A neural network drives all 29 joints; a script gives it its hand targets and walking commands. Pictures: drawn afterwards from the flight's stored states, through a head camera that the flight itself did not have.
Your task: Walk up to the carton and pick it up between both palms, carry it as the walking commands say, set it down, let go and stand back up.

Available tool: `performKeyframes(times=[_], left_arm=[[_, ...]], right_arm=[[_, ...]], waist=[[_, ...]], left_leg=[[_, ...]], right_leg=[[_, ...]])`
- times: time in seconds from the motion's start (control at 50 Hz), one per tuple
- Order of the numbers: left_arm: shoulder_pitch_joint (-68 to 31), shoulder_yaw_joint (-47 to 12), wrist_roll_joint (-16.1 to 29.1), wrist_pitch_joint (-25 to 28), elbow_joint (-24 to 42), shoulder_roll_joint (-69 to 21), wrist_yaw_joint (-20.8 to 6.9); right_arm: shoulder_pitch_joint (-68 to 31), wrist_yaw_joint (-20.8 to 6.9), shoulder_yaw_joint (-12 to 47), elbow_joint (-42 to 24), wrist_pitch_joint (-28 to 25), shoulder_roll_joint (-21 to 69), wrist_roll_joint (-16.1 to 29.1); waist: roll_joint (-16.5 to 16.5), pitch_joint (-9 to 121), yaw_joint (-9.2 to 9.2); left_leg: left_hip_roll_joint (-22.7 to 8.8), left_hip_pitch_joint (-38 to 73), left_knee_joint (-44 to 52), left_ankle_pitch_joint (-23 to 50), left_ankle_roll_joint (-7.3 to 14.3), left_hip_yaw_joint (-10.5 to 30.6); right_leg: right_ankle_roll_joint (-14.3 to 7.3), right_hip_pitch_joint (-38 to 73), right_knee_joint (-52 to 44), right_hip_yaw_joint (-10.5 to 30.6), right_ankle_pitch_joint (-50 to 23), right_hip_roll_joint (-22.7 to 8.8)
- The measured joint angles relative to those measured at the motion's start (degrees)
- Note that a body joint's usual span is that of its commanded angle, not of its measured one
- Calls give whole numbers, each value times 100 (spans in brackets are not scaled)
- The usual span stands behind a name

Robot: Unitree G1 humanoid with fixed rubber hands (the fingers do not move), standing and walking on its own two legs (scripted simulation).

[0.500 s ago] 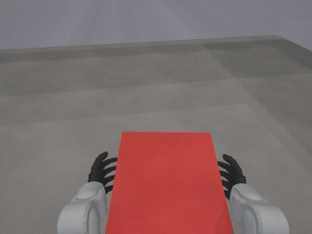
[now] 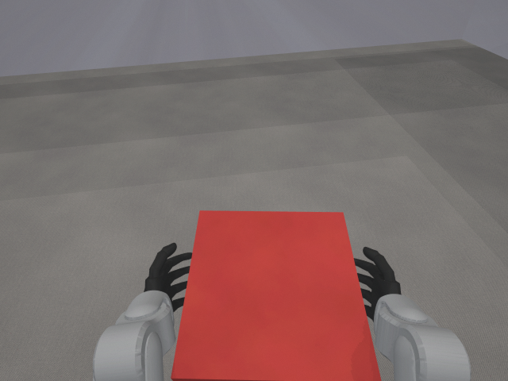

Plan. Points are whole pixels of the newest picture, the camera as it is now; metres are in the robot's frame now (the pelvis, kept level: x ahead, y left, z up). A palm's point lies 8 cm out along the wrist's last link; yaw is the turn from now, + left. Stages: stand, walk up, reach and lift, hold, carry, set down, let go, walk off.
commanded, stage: carry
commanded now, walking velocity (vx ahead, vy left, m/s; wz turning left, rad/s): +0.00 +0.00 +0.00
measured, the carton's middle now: (269, 316) +0.24 +0.00 +0.02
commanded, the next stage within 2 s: none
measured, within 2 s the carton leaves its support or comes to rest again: neither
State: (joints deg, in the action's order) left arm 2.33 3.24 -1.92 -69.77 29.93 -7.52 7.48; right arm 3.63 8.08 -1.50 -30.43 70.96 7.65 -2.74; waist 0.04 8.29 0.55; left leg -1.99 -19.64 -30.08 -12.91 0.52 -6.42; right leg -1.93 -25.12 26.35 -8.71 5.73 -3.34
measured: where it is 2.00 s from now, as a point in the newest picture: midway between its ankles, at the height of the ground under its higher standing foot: outside the picture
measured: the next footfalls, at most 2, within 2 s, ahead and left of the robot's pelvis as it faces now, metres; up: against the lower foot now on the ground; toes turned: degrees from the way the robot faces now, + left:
right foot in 0.74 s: +0.04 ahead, -0.14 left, +0.00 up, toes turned -17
left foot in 1.04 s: -0.07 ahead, +0.11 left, +0.00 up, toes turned -18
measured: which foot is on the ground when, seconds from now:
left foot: down 0.00-0.74, up 0.76-1.00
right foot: down 0.00-0.58, up 0.60-0.72, down 0.74-1.00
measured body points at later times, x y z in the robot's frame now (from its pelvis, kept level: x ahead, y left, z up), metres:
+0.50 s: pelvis -0.01 +0.01 -0.01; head +0.01 +0.01 +0.44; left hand +0.25 +0.14 +0.06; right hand +0.22 -0.17 +0.05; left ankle +0.03 +0.12 -0.73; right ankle +0.11 -0.10 -0.73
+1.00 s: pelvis -0.10 +0.01 -0.01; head -0.06 +0.01 +0.44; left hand +0.19 +0.07 +0.05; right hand +0.07 -0.22 +0.05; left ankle -0.08 +0.14 -0.70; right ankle +0.00 -0.13 -0.73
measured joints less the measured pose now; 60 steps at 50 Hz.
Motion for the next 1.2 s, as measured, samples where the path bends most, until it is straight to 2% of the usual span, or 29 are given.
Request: performKeyframes(times=[0.16, 0.38, 0.54, 0.58, 0.68, 0.72, 0.76, 0.82, 0.84, 0.86, 0.92, 0.98, 1.04, 1.06, 1.08, 1.12, 1.14, 1.2], left_arm=[[-101, 45, -5, 41, -81, 9, -6], [-66, 63, 16, 72, 86, 5, -7], [-15, -62, 41, 245, 354, -2, -3], [53, -82, 28, 278, 394, -8, -7], [274, -37, -50, 275, 373, -32, -42], [243, 9, -47, 256, 354, -26, -58], [123, 56, -22, 290, 342, -15, -78], [4, 86, 33, 388, 132, 0, -86], [10, 107, 48, 391, 88, -2, -87], [35, 122, 51, 371, 81, -7, -86], [177, 25, 0, 356, 159, -26, -60], [218, -166, -44, 407, 417, -27, 2], [139, -230, -53, 485, 770, -18, 3], [122, -189, -59, 498, 837, -13, -4], [168, -140, -69, 499, 837, -17, -16], [351, -129, -92, 463, 670, -31, -25], [380, -144, -99, 384, 542, -34, -25], [249, -171, -105, 107, 332, -22, -4]], right_arm=[[-143, 1, -15, 99, -16, -15, -9], [-76, 1, 44, 0, -134, -6, 7], [76, 5, 12, -345, -344, 7, 88], [104, 5, 17, -366, -358, 9, 106], [103, 4, 95, -170, -289, 5, 106], [51, 4, 130, -136, -262, 2, 65], [-67, 5, 146, -163, -264, -12, 12], [-146, 6, 115, -103, -266, -13, -60], [-141, 7, 129, -67, -257, -13, -80], [-112, 9, 148, -34, -259, -13, -81], [49, 8, 98, -35, -338, -3, 30], [210, 17, 14, -328, -485, 13, 170], [165, 16, -7, -665, -623, 13, 252], [121, 14, 33, -649, -675, 10, 258], [84, 14, 79, -561, -684, 5, 245], [147, 11, 111, -368, -548, 2, 210], [248, 7, 108, -284, -491, 2, 181], [466, -4, 70, -180, -444, 19, 136]], waist=[[-74, 7, 23], [-157, -416, -113], [-286, -699, -4], [-293, -662, 12], [49, -379, -102], [119, -299, -193], [101, -304, -286], [-54, -502, -252], [-146, -598, -220], [-268, -683, -186], [-403, -805, -52], [-318, -766, 80], [-293, -605, 83], [-433, -566, 71], [-548, -542, 42], [-267, -415, 57], [-75, -358, 76], [128, -339, -60]], left_leg=[[32, 12, -12, -35, 0, 10], [-77, -239, -472, -299, 9, -305], [-173, -432, -754, -363, 72, -640], [-184, -415, -806, -383, 86, -729], [-490, -374, -1046, -546, 20, -956], [-598, -393, -1120, -565, -47, -1063], [-718, -576, -1424, -740, -138, -1089], [-441, -1167, -2426, -1862, -323, -437], [-313, -1325, -2771, -1946, -338, -246], [-184, -1416, -3022, -1881, -341, -116], [24, -1408, -3120, -1485, -299, 213], [163, -1005, -2445, -1269, -200, 371], [292, -198, -918, -1232, -82, 194], [372, -21, -494, -952, 151, 54], [386, 81, -302, -748, 250, -101], [82, 190, -156, -556, 248, -161], [-80, 254, -52, -477, 220, -125], [-383, 474, 261, -234, 152, -185]], right_leg=[[-15, 7, 16, -7, -95, -41], [-39, -422, 509, 262, -13, 2], [-12, -739, 693, 572, -148, 91], [50, -807, 853, 622, 18, 70], [138, -940, 2321, 505, 1496, -19], [106, -700, 2282, 557, 1534, -118], [61, -531, 1835, 717, 988, -95], [73, -739, 1692, 794, 839, 19], [86, -736, 1478, 847, 691, 48], [54, -707, 1198, 922, 225, 50], [50, -710, 707, 1045, -48, 196], [99, -761, 299, 1105, -399, 363], [189, -888, -87, 1208, -853, 483], [262, -930, -120, 1270, -716, 439], [366, -1016, 89, 1326, -174, 430], [493, -1334, 1437, 914, 1362, 551], [527, -1459, 2256, 727, 1693, 553], [488, -1529, 4105, 698, 1577, 440]])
